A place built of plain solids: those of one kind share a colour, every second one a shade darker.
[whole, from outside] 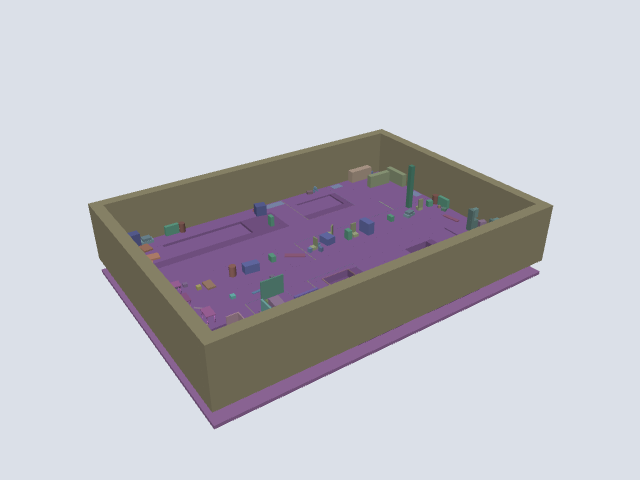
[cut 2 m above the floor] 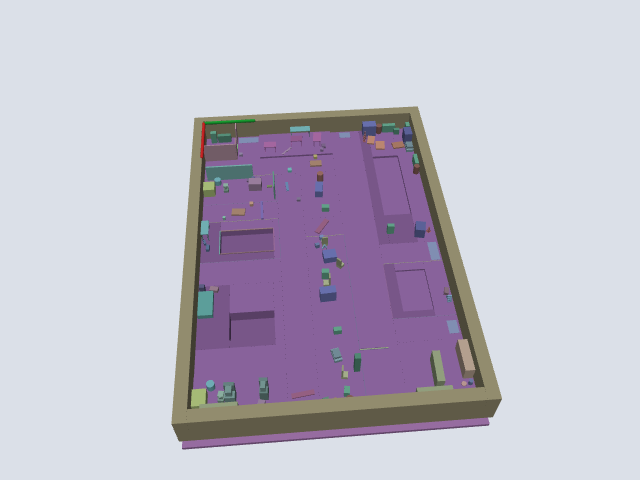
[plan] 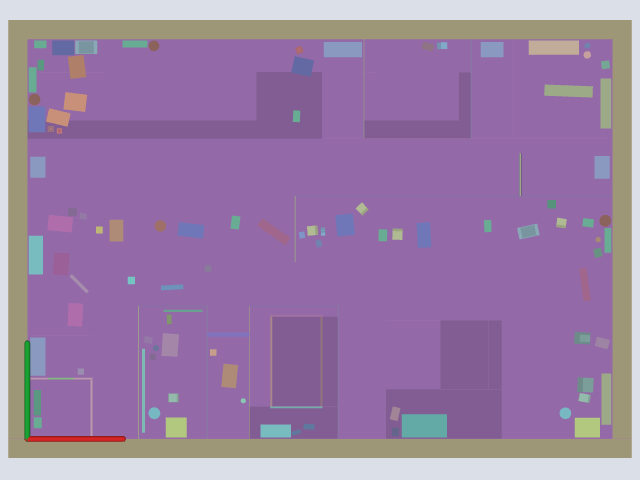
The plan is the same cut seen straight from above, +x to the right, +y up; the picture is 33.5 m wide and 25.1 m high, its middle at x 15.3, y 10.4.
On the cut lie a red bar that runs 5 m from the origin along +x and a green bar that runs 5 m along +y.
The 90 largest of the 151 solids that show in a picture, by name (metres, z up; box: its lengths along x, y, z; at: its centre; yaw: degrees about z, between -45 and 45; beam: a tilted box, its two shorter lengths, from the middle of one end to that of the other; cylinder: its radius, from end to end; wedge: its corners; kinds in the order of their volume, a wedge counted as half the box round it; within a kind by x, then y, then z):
{
 "floor_1": {"box": [3.4, 3.2, 1.0], "at": [1.7, 1.6, -0.5]},
 "floor_2": {"box": [3.4, 2.2, 1.0], "at": [1.7, 4.3, -0.5]},
 "floor_3": {"box": [3.4, 7.3, 1.18], "at": [1.7, 9.05, -0.41]},
 "floor_4": {"box": [4.05, 2.53, 2.1], "at": [2.02, 17.91, -1.05]},
 "floor_5": {"box": [2.4, 12.7, 1.0], "at": [4.6, 6.35, -0.5]},
 "floor_6": {"box": [3.6, 6.95, 1.0], "at": [7.6, 3.48, -0.5]},
 "floor_7": {"box": [15.4, 0.95, 2.1], "at": [7.7, 16.18, -1.05]},
 "floor_8": {"box": [15.4, 1.72, 2.1], "at": [7.7, 20.04, -1.05]},
 "floor_9": {"box": [7.93, 2.53, 1.86], "at": [8.02, 17.91, -1.17]},
 "floor_10": {"box": [6.0, 3.45, 1.0], "at": [8.8, 10.97, -0.5]},
 "floor_11": {"box": [2.2, 6.95, 1.0], "at": [10.5, 3.48, -0.5]},
 "floor_12": {"box": [1.2, 4.69, 2.1], "at": [12.2, 4.04, -1.05]},
 "floor_13": {"box": [2.2, 3.45, 1.0], "at": [12.9, 10.97, -0.5]},
 "floor_14": {"box": [3.42, 2.53, 2.1], "at": [13.69, 17.91, -1.05]},
 "floor_15": {"box": [4.65, 1.7, 2.1], "at": [13.93, 0.85, -1.05]},
 "floor_16": {"box": [4.65, 0.56, 2.1], "at": [13.93, 6.67, -1.05]},
 "floor_17": {"box": [2.53, 4.69, 1.47], "at": [14.06, 4.04, -1.36]},
 "floor_18": {"box": [30.6, 3.0, 1.0], "at": [15.3, 14.2, -0.5]},
 "floor_19": {"box": [0.92, 4.69, 2.1], "at": [15.79, 4.04, -1.05]},
 "floor_20": {"box": [2.2, 5.2, 1.0], "at": [16.5, 18.3, -0.5]},
 "floor_21": {"box": [2.5, 6.95, 1.0], "at": [17.5, 3.48, -0.5]},
 "floor_22": {"box": [0.8, 2.53, 2.1], "at": [18.0, 17.91, -1.05]},
 "floor_23": {"box": [24.8, 2.3, 1.0], "at": [18.2, 8.1, -0.5]},
 "floor_24": {"box": [2.85, 3.61, 2.1], "at": [20.18, 4.41, -1.05]},
 "floor_25": {"box": [5.6, 0.95, 2.1], "at": [20.4, 16.18, -1.05]},
 "floor_26": {"box": [5.6, 1.72, 2.1], "at": [20.4, 20.04, -1.05]},
 "floor_27": {"box": [4.15, 2.53, 1.94], "at": [20.48, 17.91, -1.13]},
 "floor_28": {"box": [6.05, 2.6, 2.1], "at": [21.77, 1.3, -1.05]},
 "floor_29": {"box": [6.05, 0.74, 2.1], "at": [21.77, 6.58, -1.05]},
 "floor_30": {"box": [16.6, 3.45, 1.0], "at": [22.3, 10.97, -0.5]},
 "floor_31": {"box": [2.53, 3.61, 1.01], "at": [22.86, 4.41, -1.59]},
 "floor_32": {"box": [0.65, 2.53, 2.1], "at": [22.88, 17.91, -1.05]},
 "floor_33": {"box": [2.2, 5.2, 1.0], "at": [24.3, 18.3, -0.5]},
 "floor_34": {"box": [0.67, 3.61, 2.1], "at": [24.46, 4.41, -1.05]},
 "floor_35": {"box": [2.4, 6.95, 1.0], "at": [26.0, 3.48, -0.5]},
 "floor_36": {"box": [5.2, 5.2, 1.0], "at": [28.0, 18.3, -0.5]},
 "floor_37": {"box": [3.4, 6.95, 1.12], "at": [28.9, 3.48, -0.44]},
 "wall_1": {"box": [1.0, 20.9, 5.5], "at": [-0.5, 10.45, 1.75]},
 "wall_2": {"box": [32.6, 1.0, 5.5], "at": [15.3, -0.5, 1.75]},
 "wall_3": {"box": [32.6, 1.0, 5.5], "at": [15.3, 21.4, 1.75]},
 "wall_4": {"box": [1.0, 20.9, 5.5], "at": [31.1, 10.45, 1.75]},
 "floor_base_1": {"box": [32.6, 22.9, 0.3], "at": [15.3, 10.45, -2.35]},
 "pallet_load_1": {"box": [0.86, 1.35, 1.28], "at": [0.5, 16.71, 0.64]},
 "pallet_load_2": {"box": [1.15, 0.77, 1.29], "at": [1.87, 20.45, 0.65]},
 "pallet_load_3": {"box": [1.34, 0.71, 0.77], "at": [8.55, 10.9, 0.39], "yaw": -6.5},
 "pallet_load_4": {"box": [1.04, 0.88, 1.02], "at": [14.39, 19.47, 0.51], "yaw": -12.2},
 "pallet_load_5": {"box": [0.93, 1.12, 0.67], "at": [16.61, 11.18, 0.34], "yaw": 6.1},
 "pallet_load_6": {"box": [0.71, 1.31, 1.19], "at": [20.74, 10.66, 0.59], "yaw": 3.2},
 "bar_rack_1": {"box": [2.53, 0.59, 1.3], "at": [28.3, 18.19, 0.65], "yaw": -2.2},
 "bar_rack_2": {"box": [0.57, 2.61, 1.36], "at": [30.25, 17.54, 0.68]},
 "bar_rack_3": {"box": [0.51, 2.69, 1.31], "at": [30.27, 2.08, 0.78]},
 "crate_stack_1": {"box": [0.41, 1.32, 0.86], "at": [0.28, 18.77, 0.43]},
 "crate_stack_2": {"box": [0.38, 1.33, 0.85], "at": [0.52, 1.89, 0.42]},
 "crate_stack_3": {"box": [0.42, 0.57, 1.26], "at": [0.54, 0.84, 0.63]},
 "crate_stack_4": {"box": [0.64, 0.4, 1.16], "at": [0.68, 20.63, 0.58]},
 "crate_stack_5": {"box": [1.31, 0.37, 0.93], "at": [5.62, 20.64, 0.47]},
 "crate_stack_6": {"box": [0.45, 0.69, 0.54], "at": [10.88, 11.31, 0.27], "yaw": -6.5},
 "crate_stack_7": {"box": [0.37, 0.61, 1.0], "at": [14.08, 16.87, 0.5], "yaw": -2.8},
 "crate_stack_8": {"box": [0.45, 0.62, 0.9], "at": [18.59, 10.65, 0.45], "yaw": -2.3},
 "crate_stack_9": {"box": [0.36, 1.3, 0.97], "at": [30.35, 10.38, 0.48]},
 "board_stack_1": {"box": [2.64, 0.74, 1.23], "at": [27.53, 20.46, 0.61]},
 "forge_hearth_1": {"box": [1.1, 1.05, 0.93], "at": [7.79, 0.59, 0.47]},
 "forge_hearth_2": {"box": [1.33, 1.03, 0.89], "at": [29.28, 0.58, 0.56]},
 "bandsaw_1": {"box": [0.28, 0.61, 1.07], "at": [28.74, 5.28, 1.73], "yaw": -3.7},
 "bandsaw_2": {"box": [0.28, 0.76, 1.04], "at": [28.91, 2.83, 1.68], "yaw": -2.3},
 "bandsaw_3": {"box": [0.83, 0.61, 1.07], "at": [29.02, 5.27, 0.66], "yaw": -3.7},
 "bandsaw_4": {"box": [0.55, 0.37, 0.84], "at": [29.16, 5.26, 1.84], "yaw": -3.7},
 "bandsaw_5": {"box": [0.83, 0.76, 1.04], "at": [29.18, 2.82, 0.64], "yaw": -2.3},
 "bandsaw_6": {"box": [0.55, 0.46, 0.78], "at": [29.32, 2.81, 1.81], "yaw": -2.3},
 "sheet_stack_1": {"box": [2.37, 1.22, 0.46], "at": [20.75, 0.68, 0.23]},
 "screenW_1": {"box": [0.16, 4.4, 1.71], "at": [6.07, 2.52, 0.85]},
 "part_1": {"box": [0.98, 0.1, 2.65], "at": [2.91, 3.15, 1.27]},
 "part_2": {"box": [0.1, 3.1, 2.65], "at": [3.35, 1.55, 1.27]},
 "barrel_1": {"cylinder": 0.3, "from": [0.38, 17.75, 0.0], "to": [0.38, 17.75, 0.9]},
 "barrel_2": {"cylinder": 0.28, "from": [6.62, 20.55, 0.0], "to": [6.62, 20.55, 0.89]},
 "barrel_3": {"cylinder": 0.3, "from": [6.95, 11.13, 0.0], "to": [6.95, 11.13, 0.94]},
 "barrel_4": {"cylinder": 0.31, "from": [30.22, 11.4, 0.0], "to": [30.22, 11.4, 0.9]},
 "column_a0a_1": {"box": [0.45, 0.45, 4.5], "at": [27.42, 12.27, 2.25]},
 "table_saw_1": {"box": [0.85, 1.19, 0.89], "at": [7.47, 4.91, 0.45], "yaw": -3.7},
 "pallet_1": {"box": [1.16, 0.72, 0.2], "at": [1.62, 16.8, 0.05], "yaw": -13.4},
 "pallet_2": {"box": [1.15, 0.91, 0.16], "at": [2.5, 17.61, 0.08], "yaw": -6.8},
 "pallet_3": {"box": [0.83, 1.17, 0.19], "at": [2.6, 19.45, 0.04], "yaw": 6.9},
 "screenN_1": {"box": [2.05, 0.13, 1.7], "at": [8.14, 6.7, 0.85]},
 "sack_pile_1": {"box": [1.14, 0.71, 0.3], "at": [3.08, 20.48, 0.15]},
 "sack_pile_2": {"box": [1.08, 0.62, 0.29], "at": [26.2, 10.84, 0.14], "yaw": 12.3},
 "inway_pallet_1": {"box": [0.72, 1.14, 0.21], "at": [4.65, 10.89, 0.06], "yaw": -0.1},
 "inway_pallet_2": {"box": [0.77, 1.22, 0.21], "at": [10.58, 3.29, 0.06], "yaw": -5.6},
 "quench_tub_1": {"cylinder": 0.31, "from": [6.64, 1.34, 0.0], "to": [6.64, 1.34, 0.56]},
 "quench_tub_2": {"cylinder": 0.3, "from": [28.13, 1.34, 0.12], "to": [28.13, 1.34, 0.75]},
 "offcut_bin_1": {"box": [0.7, 0.5, 0.7], "at": [30.06, 5.01, 0.47], "yaw": -14.7}
}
